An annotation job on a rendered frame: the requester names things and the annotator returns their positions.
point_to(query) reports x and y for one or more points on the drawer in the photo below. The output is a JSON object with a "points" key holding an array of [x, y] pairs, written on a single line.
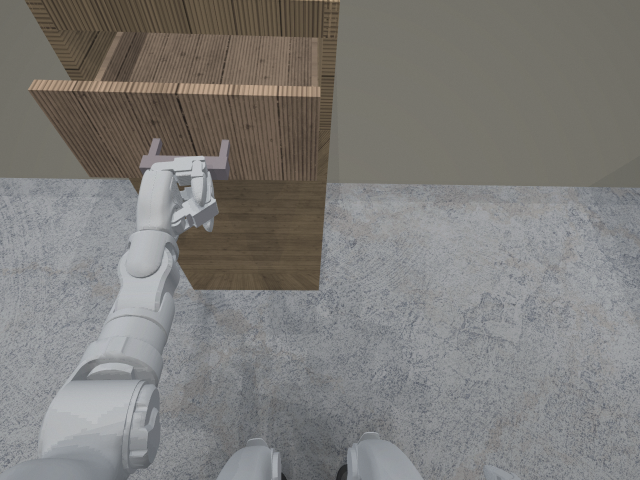
{"points": [[193, 91]]}

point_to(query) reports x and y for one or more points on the robot thigh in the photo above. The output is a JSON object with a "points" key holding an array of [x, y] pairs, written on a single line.
{"points": [[375, 459], [252, 463]]}

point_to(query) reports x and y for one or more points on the left robot thigh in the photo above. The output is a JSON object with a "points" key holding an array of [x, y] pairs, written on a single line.
{"points": [[252, 463]]}

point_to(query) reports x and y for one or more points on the handle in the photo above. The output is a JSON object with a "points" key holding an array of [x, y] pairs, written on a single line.
{"points": [[218, 166]]}

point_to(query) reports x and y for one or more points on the robot left hand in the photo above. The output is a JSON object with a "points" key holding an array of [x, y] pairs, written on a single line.
{"points": [[159, 197]]}

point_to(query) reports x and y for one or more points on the right robot thigh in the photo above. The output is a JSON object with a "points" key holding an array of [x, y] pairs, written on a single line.
{"points": [[375, 459]]}

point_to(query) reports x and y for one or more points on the cabinet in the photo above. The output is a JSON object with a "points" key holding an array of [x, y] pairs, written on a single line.
{"points": [[268, 233]]}

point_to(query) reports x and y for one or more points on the left robot upper arm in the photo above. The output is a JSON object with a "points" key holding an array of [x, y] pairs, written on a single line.
{"points": [[97, 430]]}

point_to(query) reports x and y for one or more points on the left robot forearm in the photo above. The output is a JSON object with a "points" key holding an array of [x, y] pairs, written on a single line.
{"points": [[133, 337]]}

